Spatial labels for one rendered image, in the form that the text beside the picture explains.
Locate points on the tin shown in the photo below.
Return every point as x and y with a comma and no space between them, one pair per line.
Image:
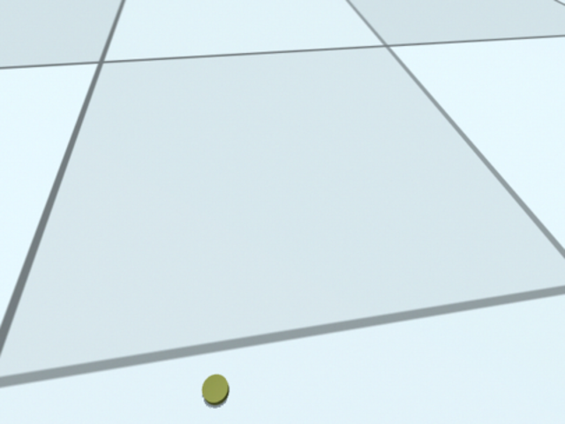
215,389

